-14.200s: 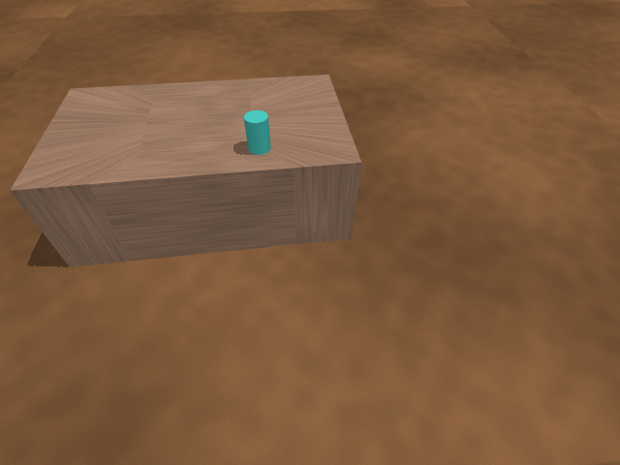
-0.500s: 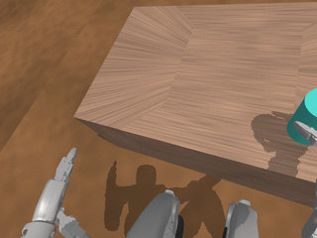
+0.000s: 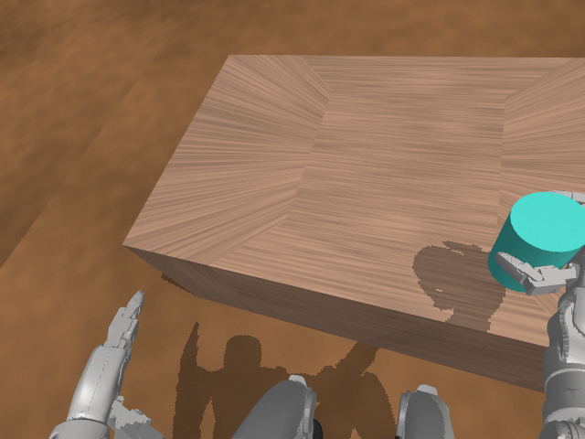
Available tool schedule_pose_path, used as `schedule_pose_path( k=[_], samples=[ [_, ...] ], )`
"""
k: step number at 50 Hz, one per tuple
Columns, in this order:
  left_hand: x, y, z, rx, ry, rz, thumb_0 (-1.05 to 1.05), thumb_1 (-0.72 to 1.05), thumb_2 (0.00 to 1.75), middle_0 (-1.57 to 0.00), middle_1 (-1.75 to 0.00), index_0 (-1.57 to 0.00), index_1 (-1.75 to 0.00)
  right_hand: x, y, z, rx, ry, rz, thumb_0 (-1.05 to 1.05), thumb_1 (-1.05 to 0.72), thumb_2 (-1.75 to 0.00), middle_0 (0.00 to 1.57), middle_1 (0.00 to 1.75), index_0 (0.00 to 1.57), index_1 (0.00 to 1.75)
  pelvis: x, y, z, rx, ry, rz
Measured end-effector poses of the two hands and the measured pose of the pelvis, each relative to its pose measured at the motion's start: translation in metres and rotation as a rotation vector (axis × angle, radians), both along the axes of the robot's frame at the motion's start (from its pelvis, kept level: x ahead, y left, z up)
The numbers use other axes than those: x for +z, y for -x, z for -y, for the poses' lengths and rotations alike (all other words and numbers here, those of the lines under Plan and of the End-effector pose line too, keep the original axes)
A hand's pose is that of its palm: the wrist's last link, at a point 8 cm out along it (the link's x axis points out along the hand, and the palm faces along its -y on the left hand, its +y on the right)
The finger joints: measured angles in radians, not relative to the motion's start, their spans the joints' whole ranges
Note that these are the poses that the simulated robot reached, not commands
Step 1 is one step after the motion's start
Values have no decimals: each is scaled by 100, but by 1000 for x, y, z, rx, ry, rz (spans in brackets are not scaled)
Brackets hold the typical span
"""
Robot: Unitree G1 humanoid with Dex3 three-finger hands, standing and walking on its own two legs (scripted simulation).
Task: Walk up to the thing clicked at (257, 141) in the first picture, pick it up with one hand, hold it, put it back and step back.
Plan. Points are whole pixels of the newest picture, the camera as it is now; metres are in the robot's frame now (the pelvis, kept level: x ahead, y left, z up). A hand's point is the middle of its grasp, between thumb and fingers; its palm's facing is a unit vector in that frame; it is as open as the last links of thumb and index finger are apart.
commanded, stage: lift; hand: right
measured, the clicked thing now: (532, 245) +0.42 -0.24 -0.05
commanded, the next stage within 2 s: hold in 1.10 s
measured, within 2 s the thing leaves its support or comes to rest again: neither
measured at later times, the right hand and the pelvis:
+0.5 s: hand (550, 246) +0.37 -0.22 +0.05, palm faces +0.31 +0.95 -0.03, open 11.4 cm; pelvis +0.01 +0.00 +0.05, yaw -2 degrees
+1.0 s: hand (537, 246) +0.35 -0.19 +0.09, palm faces +0.30 +0.95 -0.02, open 11.5 cm; pelvis +0.02 +0.01 +0.07, yaw -2 degrees
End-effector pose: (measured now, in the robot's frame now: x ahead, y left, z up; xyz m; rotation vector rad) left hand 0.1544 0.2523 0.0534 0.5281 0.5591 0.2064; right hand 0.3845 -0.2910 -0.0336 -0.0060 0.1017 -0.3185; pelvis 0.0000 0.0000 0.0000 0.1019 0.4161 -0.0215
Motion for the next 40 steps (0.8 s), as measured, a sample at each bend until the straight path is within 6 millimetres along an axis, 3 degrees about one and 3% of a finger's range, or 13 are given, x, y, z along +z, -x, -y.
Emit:
schedule_pose_path(
  k=[18,40],
  samples=[
    [-1,-12,5,30,135,-23,-1,-55,7,-6,-4,-5,-6,69,37,-17,-2,12,29,0,57,-105,60,99,66,102,39,-11,2,-14,41,109],
    [0,-16,-1,66,211,-42,-1,-53,6,-5,-5,-5,-6,110,62,-48,6,13,45,0,60,-109,61,100,66,103,63,-16,-5,-12,75,200]
  ],
)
